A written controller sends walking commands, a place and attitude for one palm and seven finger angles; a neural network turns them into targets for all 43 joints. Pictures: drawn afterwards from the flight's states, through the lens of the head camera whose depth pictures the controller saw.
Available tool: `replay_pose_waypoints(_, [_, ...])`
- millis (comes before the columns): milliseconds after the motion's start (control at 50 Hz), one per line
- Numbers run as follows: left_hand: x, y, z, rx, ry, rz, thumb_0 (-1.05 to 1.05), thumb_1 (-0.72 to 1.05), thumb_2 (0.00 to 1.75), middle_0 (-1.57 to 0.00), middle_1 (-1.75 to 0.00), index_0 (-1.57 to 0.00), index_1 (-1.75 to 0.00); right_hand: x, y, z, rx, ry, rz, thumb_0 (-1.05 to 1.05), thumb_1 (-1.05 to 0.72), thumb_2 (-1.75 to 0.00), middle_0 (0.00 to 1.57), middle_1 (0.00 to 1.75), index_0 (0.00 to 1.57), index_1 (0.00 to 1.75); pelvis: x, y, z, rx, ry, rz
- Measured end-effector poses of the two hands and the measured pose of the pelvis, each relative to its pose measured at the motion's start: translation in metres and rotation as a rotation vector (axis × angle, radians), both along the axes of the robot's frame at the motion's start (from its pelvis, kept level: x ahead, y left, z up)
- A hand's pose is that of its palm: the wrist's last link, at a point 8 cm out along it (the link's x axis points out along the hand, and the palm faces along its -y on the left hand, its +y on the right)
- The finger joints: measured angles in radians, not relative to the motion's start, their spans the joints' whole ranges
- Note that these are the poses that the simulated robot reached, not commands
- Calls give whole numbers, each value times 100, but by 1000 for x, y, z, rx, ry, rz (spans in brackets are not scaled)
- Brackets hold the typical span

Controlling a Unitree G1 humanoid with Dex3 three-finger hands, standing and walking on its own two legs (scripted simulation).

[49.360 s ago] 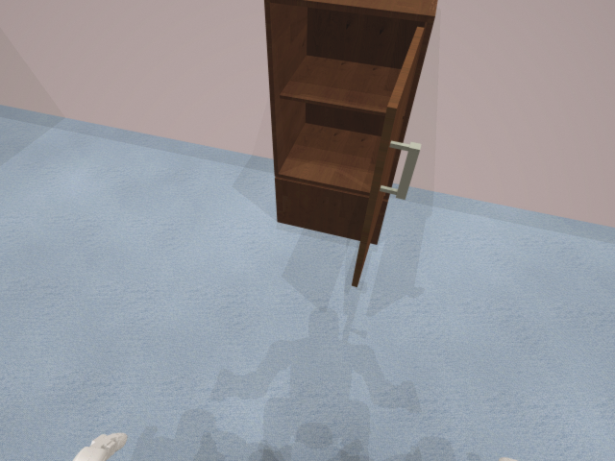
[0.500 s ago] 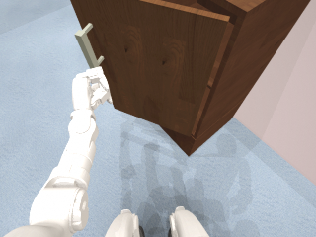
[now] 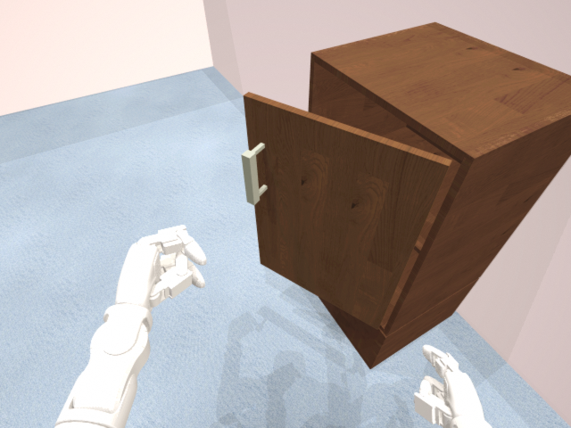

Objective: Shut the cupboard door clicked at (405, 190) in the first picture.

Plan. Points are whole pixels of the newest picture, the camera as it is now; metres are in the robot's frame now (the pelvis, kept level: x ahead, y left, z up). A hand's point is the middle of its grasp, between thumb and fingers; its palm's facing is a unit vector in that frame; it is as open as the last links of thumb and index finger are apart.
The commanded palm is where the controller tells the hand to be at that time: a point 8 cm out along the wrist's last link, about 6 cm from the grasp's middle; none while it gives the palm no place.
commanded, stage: draw the hand back to the body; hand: left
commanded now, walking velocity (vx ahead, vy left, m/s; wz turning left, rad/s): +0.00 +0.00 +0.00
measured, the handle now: (256, 174) +0.65 +0.11 -0.04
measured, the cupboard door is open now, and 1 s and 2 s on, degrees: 27 27 27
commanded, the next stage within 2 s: step back with the hand held close in 0.86 s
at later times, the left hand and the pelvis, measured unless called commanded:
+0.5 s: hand (10, 303) +0.19 +0.28 +0.18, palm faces +0.44 -0.78 -0.44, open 6.3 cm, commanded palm +0.14 +0.31 +0.19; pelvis +0.01 +0.01 +0.02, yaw +1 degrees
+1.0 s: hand (34, 303) +0.19 +0.26 +0.18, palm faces +0.45 -0.79 -0.42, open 7.4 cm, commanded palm +0.14 +0.29 +0.19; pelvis +0.00 -0.01 +0.02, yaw +1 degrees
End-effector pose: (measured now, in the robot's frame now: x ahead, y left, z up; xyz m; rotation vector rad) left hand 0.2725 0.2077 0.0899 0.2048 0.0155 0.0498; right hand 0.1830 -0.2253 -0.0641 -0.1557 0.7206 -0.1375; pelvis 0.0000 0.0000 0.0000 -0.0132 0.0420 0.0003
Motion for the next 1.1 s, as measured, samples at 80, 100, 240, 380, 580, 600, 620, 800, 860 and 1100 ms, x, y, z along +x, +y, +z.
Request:
replay_pose_waypoints(80, [-15,25,24,32,-33,85,2,89,90,-99,-115,-98,-115,15,24,8,19,-28,65,1,-91,-90,20,30,20,30,2,4,7,-4,-35,12])
replay_pose_waypoints(100, [-20,30,30,39,-42,101,2,89,90,-96,-112,-95,-112,17,29,9,27,-34,77,1,-91,-90,20,30,20,30,4,6,9,-4,-43,13])
replay_pose_waypoints(240, [-58,52,54,89,-61,174,1,89,90,-77,-91,-76,-91,16,47,9,54,-29,123,1,-91,-90,20,30,20,30,10,12,15,-1,-78,13])
replay_pose_waypoints(380, [-91,87,75,185,-76,295,1,89,90,-58,-70,-57,-71,4,38,2,27,11,126,1,-91,-90,20,30,20,30,9,12,18,-2,-97,18])
replay_pose_waypoints(580, [-136,110,117,327,-179,424,1,89,90,-32,-42,-31,-42,-2,18,-1,14,-11,101,1,-91,-90,20,30,20,30,6,9,18,0,-107,20])
replay_pose_waypoints(600, [-137,110,114,316,-172,432,1,89,90,-30,-40,-30,-40,-3,16,-1,12,-12,102,1,-91,-90,20,30,20,30,5,8,18,1,-108,21])
replay_pose_waypoints(620, [-137,109,109,302,-161,439,1,89,90,-29,-38,-28,-39,-3,15,-1,10,-13,103,1,-91,-90,20,30,20,30,3,7,18,2,-108,23])
replay_pose_waypoints(800, [-127,86,87,223,-124,387,1,89,90,-22,-31,-22,-31,-6,2,6,-18,-42,90,1,-91,-90,20,30,20,30,2,-4,18,5,-111,19])
replay_pose_waypoints(860, [-125,81,100,251,-172,369,2,88,90,-22,-30,-21,-31,-4,0,8,-16,-64,84,1,-91,-90,20,30,20,30,4,-6,18,4,-117,16])
replay_pose_waypoints(1100, [-118,85,102,317,-155,373,1,89,90,-21,-30,-21,-30,-4,-9,-3,6,-9,60,1,-91,-90,20,30,20,30,6,-10,17,-6,-62,18])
